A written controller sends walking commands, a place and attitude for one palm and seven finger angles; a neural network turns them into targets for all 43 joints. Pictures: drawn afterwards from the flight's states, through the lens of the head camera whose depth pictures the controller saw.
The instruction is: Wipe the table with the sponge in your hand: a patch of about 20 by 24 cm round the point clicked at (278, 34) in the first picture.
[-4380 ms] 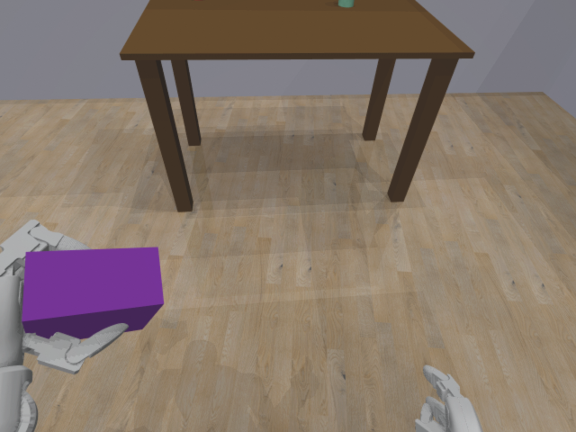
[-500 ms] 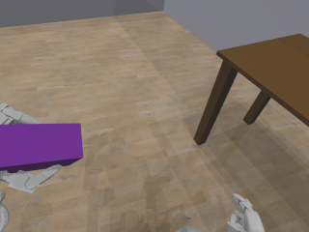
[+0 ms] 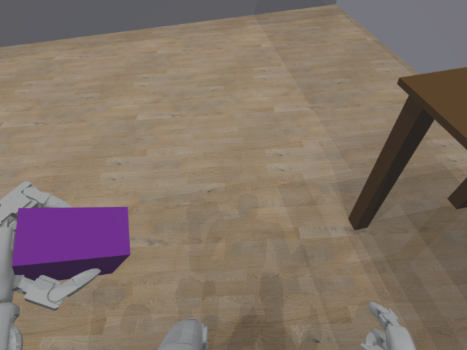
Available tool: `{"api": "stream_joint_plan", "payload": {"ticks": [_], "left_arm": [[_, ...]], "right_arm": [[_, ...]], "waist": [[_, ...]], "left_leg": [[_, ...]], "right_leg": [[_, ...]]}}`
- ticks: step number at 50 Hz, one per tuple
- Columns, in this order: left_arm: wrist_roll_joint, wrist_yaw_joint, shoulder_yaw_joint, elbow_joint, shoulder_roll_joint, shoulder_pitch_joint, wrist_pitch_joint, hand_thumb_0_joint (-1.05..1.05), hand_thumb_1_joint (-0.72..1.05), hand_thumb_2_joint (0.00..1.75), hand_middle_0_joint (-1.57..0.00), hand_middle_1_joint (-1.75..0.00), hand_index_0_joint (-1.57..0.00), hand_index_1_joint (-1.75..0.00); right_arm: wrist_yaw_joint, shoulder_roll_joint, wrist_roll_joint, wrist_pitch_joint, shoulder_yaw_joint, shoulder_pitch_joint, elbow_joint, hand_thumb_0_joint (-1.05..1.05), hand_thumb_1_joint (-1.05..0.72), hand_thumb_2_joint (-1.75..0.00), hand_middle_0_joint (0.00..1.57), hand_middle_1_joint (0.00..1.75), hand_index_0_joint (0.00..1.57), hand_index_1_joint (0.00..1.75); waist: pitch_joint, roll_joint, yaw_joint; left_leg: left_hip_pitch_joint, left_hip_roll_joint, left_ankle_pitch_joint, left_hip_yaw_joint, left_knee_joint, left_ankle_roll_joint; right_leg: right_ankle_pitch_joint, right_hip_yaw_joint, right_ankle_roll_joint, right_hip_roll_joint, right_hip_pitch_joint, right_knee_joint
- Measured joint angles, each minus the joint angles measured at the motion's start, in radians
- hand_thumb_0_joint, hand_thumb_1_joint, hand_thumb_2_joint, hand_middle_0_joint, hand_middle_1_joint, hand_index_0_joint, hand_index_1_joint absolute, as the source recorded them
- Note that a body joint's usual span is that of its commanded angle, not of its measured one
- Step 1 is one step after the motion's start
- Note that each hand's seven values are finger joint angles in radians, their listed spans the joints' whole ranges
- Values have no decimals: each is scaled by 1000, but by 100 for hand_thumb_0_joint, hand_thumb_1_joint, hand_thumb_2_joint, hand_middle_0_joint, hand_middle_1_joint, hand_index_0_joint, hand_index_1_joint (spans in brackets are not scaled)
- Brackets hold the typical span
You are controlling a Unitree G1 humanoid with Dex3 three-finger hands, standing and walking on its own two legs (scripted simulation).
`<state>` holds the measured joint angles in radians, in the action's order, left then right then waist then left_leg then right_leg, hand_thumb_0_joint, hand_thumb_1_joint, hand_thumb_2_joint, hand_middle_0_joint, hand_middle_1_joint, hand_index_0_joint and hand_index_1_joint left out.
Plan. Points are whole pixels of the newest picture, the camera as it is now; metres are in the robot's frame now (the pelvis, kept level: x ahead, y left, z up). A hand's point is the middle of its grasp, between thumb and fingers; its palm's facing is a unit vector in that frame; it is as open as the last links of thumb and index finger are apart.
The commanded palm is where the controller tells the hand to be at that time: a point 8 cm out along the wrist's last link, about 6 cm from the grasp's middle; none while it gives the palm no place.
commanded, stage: walk to a spot facing it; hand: left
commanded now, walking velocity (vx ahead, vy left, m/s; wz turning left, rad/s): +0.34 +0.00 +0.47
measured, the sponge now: (88, 245) +0.22 +0.20 +0.14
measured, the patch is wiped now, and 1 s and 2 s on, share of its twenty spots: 0.00 0.00 0.00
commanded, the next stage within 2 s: turn to face it in 0.80 s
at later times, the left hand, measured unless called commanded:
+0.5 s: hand (29, 198) +0.26 +0.28 +0.19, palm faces +0.50 -0.74 -0.45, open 10.4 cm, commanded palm +0.21 +0.32 +0.17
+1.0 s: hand (35, 177) +0.32 +0.31 +0.17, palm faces +0.65 -0.61 -0.45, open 10.4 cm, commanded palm +0.25 +0.33 +0.17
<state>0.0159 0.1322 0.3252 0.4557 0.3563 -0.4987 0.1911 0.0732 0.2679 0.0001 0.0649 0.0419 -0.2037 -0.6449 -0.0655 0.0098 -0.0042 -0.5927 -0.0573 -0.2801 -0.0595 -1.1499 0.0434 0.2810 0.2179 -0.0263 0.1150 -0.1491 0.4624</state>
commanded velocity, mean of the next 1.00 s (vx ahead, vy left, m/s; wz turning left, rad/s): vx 0.23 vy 0.00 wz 0.28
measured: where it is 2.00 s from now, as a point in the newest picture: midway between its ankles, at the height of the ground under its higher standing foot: outside the picture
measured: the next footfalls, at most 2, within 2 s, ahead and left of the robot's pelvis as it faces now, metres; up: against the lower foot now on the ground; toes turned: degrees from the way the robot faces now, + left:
left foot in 0.24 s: +0.14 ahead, +0.15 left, +0.00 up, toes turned +14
right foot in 0.62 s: +0.23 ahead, -0.12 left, +0.00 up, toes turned +2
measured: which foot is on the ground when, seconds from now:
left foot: up 0.00-0.22, down 0.24-0.62, up 0.64-0.94, down 0.96-1.00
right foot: down 0.00-0.24, up 0.26-0.60, down 0.62-0.96, up 0.98-1.00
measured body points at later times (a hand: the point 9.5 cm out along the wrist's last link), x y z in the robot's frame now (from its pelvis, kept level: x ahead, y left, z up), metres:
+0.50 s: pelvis +0.10 +0.02 +0.00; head +0.12 +0.03 +0.44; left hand +0.23 +0.31 +0.21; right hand +0.29 -0.14 -0.10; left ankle +0.10 +0.14 -0.75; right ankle +0.17 -0.13 -0.69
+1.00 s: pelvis +0.19 +0.01 -0.03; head +0.23 +0.04 +0.42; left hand +0.28 +0.34 +0.19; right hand +0.44 -0.19 -0.09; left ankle +0.22 +0.14 -0.75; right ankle +0.19 -0.12 -0.73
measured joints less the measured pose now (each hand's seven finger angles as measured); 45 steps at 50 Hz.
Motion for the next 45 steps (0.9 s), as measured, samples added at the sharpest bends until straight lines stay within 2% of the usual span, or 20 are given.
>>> {"api": "stream_joint_plan", "payload": {"ticks": [5, 8, 10, 11, 12, 13, 15, 16, 18, 20, 23, 26, 29, 31, 32, 34, 36, 38, 41, 45], "left_arm": [[7, 26, 29, 36, 19, -5, -2, 0, -51, 101, -69, -137, -69, -137], [7, 44, 36, 84, 13, -5, -6, 0, -51, 101, -69, -137, -69, -137], [7, 56, 40, 118, 11, -1, -7, 0, -51, 101, -69, -137, -69, -137], [7, 62, 44, 136, 10, 2, -6, 0, -51, 101, -69, -137, -69, -137], [6, 67, 49, 151, 8, 7, -1, 0, -51, 101, -69, -137, -69, -137], [5, 72, 53, 146, 13, 34, 5, 0, -51, 101, -69, -137, -69, -137], [-6, 61, 51, 102, 33, 98, 11, 0, -51, 101, -69, -137, -69, -137], [-10, 52, 53, 86, 42, 115, 7, 0, -51, 101, -69, -137, -69, -137], [-11, 36, 63, 89, 58, 109, -2, 0, -52, 101, -69, -137, -69, -137], [-5, 26, 72, 125, 60, 68, 4, -1, -52, 101, -69, -137, -69, -137], [2, 14, 68, 170, 48, 3, 35, -1, -52, 101, -69, -137, -69, -137], [3, 8, 59, 148, 34, -21, 59, 0, -52, 101, -69, -137, -69, -137], [-2, 10, 53, 73, 20, 9, 47, 0, -52, 101, -69, -137, -69, -137], [-6, 16, 53, 29, 19, 42, 23, 0, -52, 101, -69, -137, -69, -137], [-12, 18, 48, 12, 11, 66, 10, 0, -52, 101, -69, -137, -69, -137], [-13, 18, 14, -20, -28, 112, -16, 0, -52, 101, -69, -137, -69, -137], [-8, 14, -9, -19, -55, 110, -24, 0, -52, 101, -69, -137, -69, -137], [-8, 10, -15, 15, -54, 74, -21, 0, -52, 101, -69, -137, -69, -137], [-8, 13, 5, 92, -10, 17, -7, 0, -52, 101, -69, -137, -69, -137], [5, 35, 63, 184, 55, -33, 11, 0, -52, 101, -69, -137, -69, -137]], "right_arm": [[-2, 26, 3, 0, 29, -23, 46, 1, -91, -90, 20, 30, 20, 30], [-4, 17, 5, 0, 31, -35, 64, 1, -91, -90, 20, 30, 20, 30], [-5, 3, 3, 0, 24, -37, 77, 1, -91, -90, 20, 30, 20, 30], [-5, 0, 3, 1, 18, -36, 90, 1, -91, -90, 20, 30, 20, 30], [-5, 1, 3, 4, 14, -29, 106, 1, -91, -90, 20, 30, 20, 30], [-5, -18, 4, 8, 16, -4, 103, 1, -91, -90, 20, 30, 20, 30], [-15, -66, 9, 10, 2, 38, 82, 1, -91, -90, 20, 30, 20, 30], [-23, -89, 12, 9, -11, 51, 72, 1, -91, -90, 20, 30, 20, 30], [-35, -131, 15, 14, -38, 60, 61, 1, -91, -90, 20, 30, 20, 30], [-46, -162, 15, 29, -60, 50, 57, 1, -91, -90, 20, 30, 20, 30], [-50, -180, 12, 53, -79, 16, 49, 1, -90, -90, 20, 30, 21, 30], [-40, -175, 8, 61, -85, -16, 31, 1, -90, -90, 21, 30, 21, 30], [-21, -155, 7, 55, -82, -32, 11, 1, -90, -90, 21, 30, 21, 30], [-13, -138, 10, 46, -79, -35, 10, 1, -90, -90, 21, 30, 21, 30], [-11, -123, 12, 39, -74, -27, 7, 1, -90, -90, 21, 30, 21, 30], [-10, -80, 9, 26, -59, 1, -20, 1, -90, -90, 21, 30, 21, 30], [-13, -45, 7, 14, -43, 23, -36, 1, -90, -90, 21, 30, 21, 30], [-11, -23, 8, 1, -26, 38, -27, 1, -90, -90, 20, 30, 21, 30], [-4, -10, 6, -10, -3, 38, 20, 1, -90, -90, 20, 30, 20, 30], [-1, -1, 1, -15, 21, 15, 87, 1, -91, -90, 20, 30, 20, 30]], "waist": [[-16, -22, 4], [-20, -42, 20], [-19, -63, 29], [-17, -69, 32], [-15, -57, 33], [-33, -64, 23], [-55, -74, 6], [-53, -74, -4], [-41, -69, -17], [-27, -56, -18], [-7, -23, 1], [16, 13, 30], [30, 38, 52], [35, 35, 56], [31, 34, 55], [10, 47, 41], [-6, 39, 26], [-23, 19, 4], [-45, -26, -18], [-53, -71, -21]], "left_leg": [[67, -21, -2, -71, 292, -15], [131, -13, -34, -108, 423, -28], [194, 9, -31, -136, 521, -37], [236, 22, -10, -148, 576, -47], [265, 22, 64, -136, 614, -75], [254, 25, 90, -130, 571, -94], [247, 30, 44, -109, 506, -97], [250, 30, 28, -95, 504, -93], [261, 24, 24, -71, 529, -84], [278, 13, 40, -54, 572, -73], [311, -3, 59, -29, 638, -61], [339, -16, 61, -4, 675, -49], [351, -24, 31, 21, 654, -32], [328, -18, -25, 37, 571, -29], [293, -15, -85, 41, 473, -40], [207, 6, -169, 66, 212, -41], [133, 20, -160, 54, 11, -25], [85, 16, -143, 28, -64, -9], [76, -8, -125, -26, 63, -3], [138, -18, -102, -97, 358, -6]], "right_leg": [[21, 40, 12, 22, 24, -12], [56, 53, 25, 34, 28, 18], [100, 52, 40, 53, 18, 77], [132, 46, 45, 66, -4, 145], [162, 34, 49, 70, -49, 257], [207, -13, 54, 70, -101, 403], [246, -108, 56, 36, -208, 665], [239, -132, 60, 20, -259, 752], [201, -148, 69, 8, -344, 815], [145, -141, 78, 12, -398, 766], [79, -115, 88, 20, -402, 586], [87, -95, 95, 7, -344, 414], [93, -71, 100, -21, -243, 251], [62, -61, 84, -37, -154, 108], [-38, -60, 57, -36, -153, 100], [-18, -34, 22, -23, -152, 170], [28, -20, 13, -10, -127, 174], [32, -9, 21, 1, -95, 141], [24, 9, 25, 22, -63, 98], [52, 31, 39, 54, -57, 107]]}}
